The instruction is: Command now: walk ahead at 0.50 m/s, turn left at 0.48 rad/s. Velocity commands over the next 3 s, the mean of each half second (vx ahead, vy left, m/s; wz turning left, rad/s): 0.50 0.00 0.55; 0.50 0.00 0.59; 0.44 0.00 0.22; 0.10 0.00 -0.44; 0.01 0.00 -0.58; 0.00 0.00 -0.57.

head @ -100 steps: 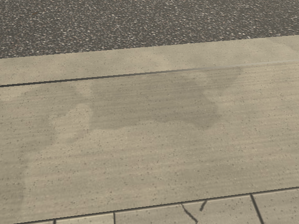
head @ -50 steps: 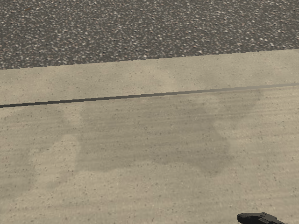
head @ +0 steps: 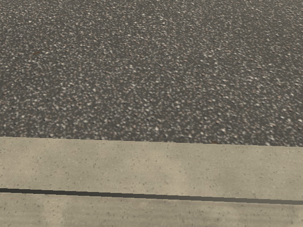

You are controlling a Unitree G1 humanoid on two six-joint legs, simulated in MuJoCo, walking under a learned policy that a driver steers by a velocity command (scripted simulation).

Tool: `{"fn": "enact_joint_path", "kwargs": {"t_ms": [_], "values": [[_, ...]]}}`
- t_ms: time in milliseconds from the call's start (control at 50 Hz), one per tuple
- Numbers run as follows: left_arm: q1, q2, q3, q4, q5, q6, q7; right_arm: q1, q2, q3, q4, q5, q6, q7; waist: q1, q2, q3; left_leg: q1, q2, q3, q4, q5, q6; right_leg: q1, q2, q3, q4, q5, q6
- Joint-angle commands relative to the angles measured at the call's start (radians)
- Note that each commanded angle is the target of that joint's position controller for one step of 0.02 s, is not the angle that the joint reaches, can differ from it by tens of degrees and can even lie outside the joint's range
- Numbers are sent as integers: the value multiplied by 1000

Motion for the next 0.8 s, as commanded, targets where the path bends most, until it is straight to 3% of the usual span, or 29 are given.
{"fn": "enact_joint_path", "kwargs": {"t_ms": [20,60,100,120,140,160,180,200,220,240,260,280,320,360,460,580,620,640,660,680,700,720,740,760,780,800], "values": [[69,133,22,-17,3,-2,16,-121,-25,5,-94,-3,-12,4,8,-90,72,6,-30,69,-97,-23,24,-3,-303,57,-25,618,-47],[61,150,25,-14,5,7,24,-104,-37,-2,-97,-6,-12,2,-14,-102,50,67,-68,99,-130,-109,58,51,-318,23,61,835,-42],[39,177,34,-19,9,19,31,-14,-61,-16,-75,-9,-12,-5,-60,-131,-9,187,-130,130,-140,-217,103,77,-329,-6,230,1074,-42],[28,192,39,-27,11,28,30,74,-80,-28,-49,-11,-15,-7,-94,-136,-60,285,-161,132,-170,-254,130,64,-331,-11,378,1094,-46],[11,203,43,-41,8,35,24,207,-112,-47,-8,-19,-22,-12,-155,-113,-129,470,-176,100,-255,-238,164,-27,-319,-24,592,975,-32],[-4,184,39,-78,3,33,16,339,-204,-80,15,-30,-24,-25,-211,-13,-225,706,8,-153,-309,-324,231,-251,-281,-28,912,605,-3],[-5,99,29,-156,-13,23,-11,293,-286,-101,-15,-11,-10,-30,-132,237,-297,982,278,-738,-441,-295,405,-709,-25,62,1290,-261,62],[-136,176,40,-186,1,7,-15,297,-267,-96,-12,8,4,-35,-163,31,-230,933,259,-705,-504,-275,384,-844,-72,242,1292,-192,48],[-183,166,36,-211,-11,-8,-19,235,-227,-86,-11,13,3,-43,-123,-6,-118,810,241,-576,-524,-222,341,-854,-125,257,1214,-95,42],[-160,163,38,-198,-13,-11,-16,190,-174,-73,-13,14,-2,-43,-66,-87,-40,665,197,-485,-546,-92,290,-783,-158,254,1105,-50,45],[-156,154,39,-200,4,5,-13,160,-152,-65,-18,19,-13,-46,-29,-98,-16,576,144,-408,-552,-4,255,-716,-180,261,1031,-45,58],[-131,137,34,-193,23,28,-15,143,-137,-58,-24,22,-24,-49,-5,-83,-21,521,102,-353,-558,43,238,-653,-187,260,987,-40,73],[-136,125,34,-207,36,60,-23,171,-153,-58,-19,28,-44,-48,7,-54,-28,486,61,-310,-561,128,232,-634,-182,241,928,-26,98],[-206,126,35,-242,33,73,-27,215,-179,-64,-15,26,-49,-45,-7,-26,-15,472,38,-296,-571,147,217,-672,-182,227,846,45,118],[-407,138,31,-322,25,82,-30,335,-181,-62,-17,23,-42,-45,-84,22,-6,571,21,-329,-544,204,159,-775,-157,226,654,219,127],[-577,142,12,-408,15,67,-39,419,-194,-61,-28,5,-34,-58,-138,41,1,716,41,-396,-456,310,159,-790,-91,225,471,227,98],[-553,159,11,-421,8,57,-38,395,-211,-65,-42,3,-33,-67,-111,59,-1,710,52,-421,-419,345,137,-693,-77,242,395,200,76],[-489,175,16,-409,6,52,-34,355,-223,-68,-55,3,-34,-70,-72,65,-11,668,44,-416,-385,401,114,-579,-59,241,350,168,59],[-383,200,26,-379,5,46,-26,317,-237,-71,-68,3,-37,-66,-24,63,-56,623,24,-408,-299,499,90,-416,-27,231,325,131,39],[-230,227,39,-339,6,34,-15,286,-247,-73,-78,11,-43,-56,53,18,-133,568,-28,-372,-124,506,65,-209,-32,230,261,177,16],[-70,287,55,-325,26,23,3,292,-192,-59,-106,23,-53,-44,108,-62,-273,427,-90,-325,141,242,45,46,-218,411,245,19,-25],[-57,376,72,-341,46,31,9,415,-79,-38,-133,52,-50,-46,29,-289,-398,132,-247,-205,440,-562,9,283,-521,856,179,25,-128],[-109,328,73,-346,24,48,3,431,-176,-47,-121,17,-40,-54,4,-242,-372,24,-180,-192,562,-539,18,196,-520,1033,108,-127,-172],[-190,227,50,-360,17,52,2,358,-193,-53,-114,3,-30,-51,-12,-119,-196,0,-126,-174,577,-437,12,32,-474,867,79,-176,-150],[-231,170,36,-358,17,50,-4,296,-183,-52,-124,0,-26,-41,-14,-55,-105,17,-93,-158,527,-366,6,-87,-411,698,57,-102,-124],[-231,160,31,-348,21,45,-5,280,-164,-50,-130,-2,-18,-32,-28,-89,-69,41,-67,-151,489,-341,0,-153,-366,584,37,-3,-99]]}}
Next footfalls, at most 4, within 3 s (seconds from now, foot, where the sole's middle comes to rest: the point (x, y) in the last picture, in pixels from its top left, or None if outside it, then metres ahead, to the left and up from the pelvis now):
0.16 left None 0.23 0.08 -0.78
0.70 right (159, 201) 0.59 0.03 -0.78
1.22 left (88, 188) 0.65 0.36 -0.78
1.68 right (98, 157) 0.81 0.33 -0.78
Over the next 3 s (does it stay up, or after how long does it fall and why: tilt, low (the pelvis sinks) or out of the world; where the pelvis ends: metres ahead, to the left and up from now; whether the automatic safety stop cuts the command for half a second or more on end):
stays up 0.66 0.37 0.00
